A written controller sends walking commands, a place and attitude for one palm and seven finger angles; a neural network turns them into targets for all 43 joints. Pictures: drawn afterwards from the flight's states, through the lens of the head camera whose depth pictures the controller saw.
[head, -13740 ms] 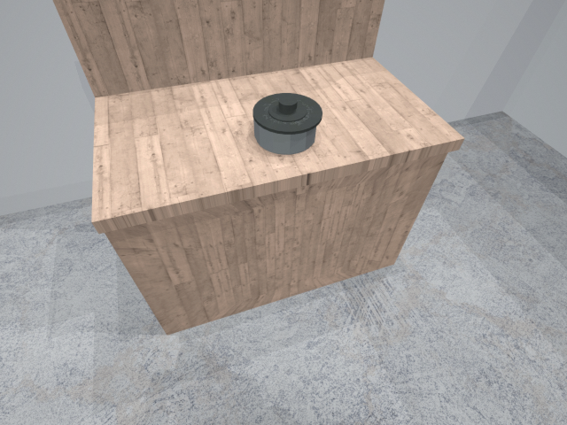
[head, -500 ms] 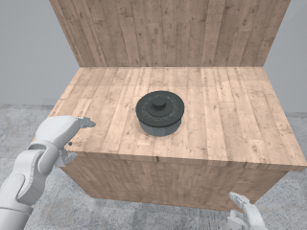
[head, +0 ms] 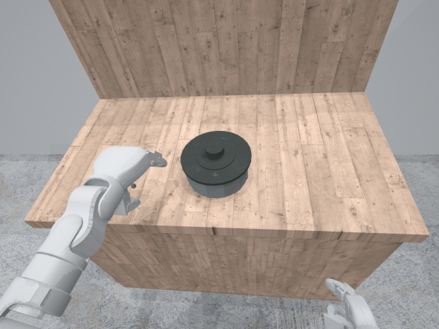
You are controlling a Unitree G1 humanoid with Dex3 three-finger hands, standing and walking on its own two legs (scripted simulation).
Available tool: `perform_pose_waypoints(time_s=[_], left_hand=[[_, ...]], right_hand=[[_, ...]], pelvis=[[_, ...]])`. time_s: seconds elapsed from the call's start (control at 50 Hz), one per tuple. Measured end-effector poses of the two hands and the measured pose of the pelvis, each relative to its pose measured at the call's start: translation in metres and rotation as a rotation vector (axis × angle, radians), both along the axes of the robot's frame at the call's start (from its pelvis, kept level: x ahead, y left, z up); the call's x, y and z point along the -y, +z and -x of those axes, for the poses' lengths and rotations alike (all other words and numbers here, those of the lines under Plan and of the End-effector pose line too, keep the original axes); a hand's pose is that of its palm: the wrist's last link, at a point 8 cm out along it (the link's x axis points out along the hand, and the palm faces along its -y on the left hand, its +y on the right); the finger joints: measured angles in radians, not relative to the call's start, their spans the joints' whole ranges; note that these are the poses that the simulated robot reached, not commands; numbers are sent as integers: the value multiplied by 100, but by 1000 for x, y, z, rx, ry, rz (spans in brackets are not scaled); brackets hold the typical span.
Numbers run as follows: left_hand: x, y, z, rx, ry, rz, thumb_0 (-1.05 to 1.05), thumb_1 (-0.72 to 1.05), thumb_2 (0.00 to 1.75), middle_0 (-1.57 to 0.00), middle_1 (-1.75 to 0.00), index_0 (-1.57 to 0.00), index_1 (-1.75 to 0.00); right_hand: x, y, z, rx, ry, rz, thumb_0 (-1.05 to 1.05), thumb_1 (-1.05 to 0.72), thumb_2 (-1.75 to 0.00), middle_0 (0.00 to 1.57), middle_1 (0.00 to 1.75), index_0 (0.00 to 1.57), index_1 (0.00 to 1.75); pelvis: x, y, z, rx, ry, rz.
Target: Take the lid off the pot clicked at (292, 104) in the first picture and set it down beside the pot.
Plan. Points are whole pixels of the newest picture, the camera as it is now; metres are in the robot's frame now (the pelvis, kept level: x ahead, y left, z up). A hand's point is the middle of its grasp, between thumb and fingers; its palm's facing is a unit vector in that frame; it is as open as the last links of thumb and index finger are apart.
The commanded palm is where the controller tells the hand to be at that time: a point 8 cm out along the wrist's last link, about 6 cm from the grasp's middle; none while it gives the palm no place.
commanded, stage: move the open hand above the knob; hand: left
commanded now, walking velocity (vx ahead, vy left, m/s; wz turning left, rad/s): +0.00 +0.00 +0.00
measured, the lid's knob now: (214, 149) +0.51 +0.05 +0.01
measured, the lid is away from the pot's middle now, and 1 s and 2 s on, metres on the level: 0.01 0.01 0.01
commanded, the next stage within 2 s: lower the open fingers around the knob in 1.80 s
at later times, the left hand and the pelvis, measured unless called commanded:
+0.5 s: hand (173, 171) +0.39 +0.12 +0.07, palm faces -0.30 -0.03 -0.95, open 10.4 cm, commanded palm +0.40 +0.13 +0.14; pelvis +0.01 -0.02 +0.00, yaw +0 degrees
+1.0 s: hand (200, 143) +0.46 +0.07 +0.09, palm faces -0.27 -0.02 -0.96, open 10.4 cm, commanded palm +0.46 +0.07 +0.14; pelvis +0.01 -0.01 +0.00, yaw -1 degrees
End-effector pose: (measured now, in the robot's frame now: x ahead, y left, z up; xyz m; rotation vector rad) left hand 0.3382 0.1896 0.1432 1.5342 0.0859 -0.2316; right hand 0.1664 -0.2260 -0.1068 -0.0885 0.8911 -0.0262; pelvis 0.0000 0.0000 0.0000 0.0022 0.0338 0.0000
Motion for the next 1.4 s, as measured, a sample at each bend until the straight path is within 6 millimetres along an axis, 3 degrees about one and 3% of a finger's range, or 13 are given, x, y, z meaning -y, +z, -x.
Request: perform_pose_waypoints(time_s=[0.08, 0.2, 0.34, 0.4, 0.48, 0.6, 0.68, 0.74, 0.8, 0.88, 1.1, 1.2, 1.4], left_hand=[[-2, 1, -11, -1, 99, 42, 0, -28, 132, -81, -8, -81, -8], [31, -19, -13, -101, 10, 2, 0, -28, 132, -81, -8, -81, -8], [34, 5, -41, -6, 34, 35, 0, -28, 132, -81, -8, -81, -8], [36, -7, -49, -49, 91, 23, 0, -28, 132, -81, -8, -81, -8], [59, -19, -52, -109, 25, 8, 0, -28, 132, -81, -8, -81, -8], [75, 3, -73, -26, -29, 23, 0, -28, 132, -81, -8, -81, -8], [71, -5, -87, -56, 63, 13, 0, -28, 132, -81, -8, -81, -8], [84, -11, -86, -85, 32, -4, 0, -27, 132, -80, -8, -81, -8], [101, -7, -87, -78, -35, 16, 0, -27, 132, -81, -8, -81, -8], [103, -1, -103, -60, -7, 7, 0, -28, 132, -81, -8, -81, -8], [131, -3, -121, -100, 0, 1, 0, -28, 132, -81, -8, -81, -8], [145, 6, -133, -62, -10, 8, 0, -28, 132, -81, -8, -81, -8], [141, -5, -137, -112, 50, 20, 0, -27, 132, -81, -8, -81, -8]], right_hand=[[7, -3, 2, -16, -7, -24, 2, -91, -90, 20, 30, 20, 30], [18, -5, -1, -23, -21, -8, 2, -91, -90, 20, 30, 20, 30], [29, -4, 0, -31, -48, 7, 2, -91, -90, 20, 30, 20, 30], [32, -7, 3, -52, -51, -7, 1, -91, -90, 20, 30, 20, 30], [35, -10, 5, -71, -64, 0, 1, -91, -90, 20, 30, 20, 30], [35, -13, 11, -82, -90, 9, 1, -91, -90, 20, 30, 20, 30], [33, -16, 21, -116, -99, -13, 1, -91, -90, 20, 30, 20, 30], [32, -19, 26, -136, -104, -18, 1, -91, -90, 20, 30, 20, 30], [30, -21, 31, -146, -112, -7, 1, -91, -90, 20, 30, 20, 30], [29, -23, 40, -162, -135, 4, 1, -91, -90, 20, 30, 20, 30], [30, -30, 76, -238, -186, 26, 1, -91, -90, 20, 30, 20, 30], [32, -32, 97, -260, -225, 42, 1, -91, -90, 20, 30, 20, 30], [38, -32, 121, -301, -266, 50, 1, -91, -90, 20, 30, 20, 30]], pelvis=[[5, 0, -3, -12, 0, -2], [11, -1, -5, -10, 0, -5], [18, -1, -8, -22, -2, -9], [20, -2, -9, -34, -2, -9], [20, -3, -9, -38, -2, -9], [19, -3, -12, -45, -9, -12], [19, -4, -12, -62, -16, -13], [16, -4, -12, -67, -11, -11], [14, -4, -12, -65, -11, -10], [13, -4, -11, -72, -19, -12], [7, -5, -8, -98, -26, -10], [6, -5, -8, -116, -36, -13], [9, -4, -11, -121, -53, -13]])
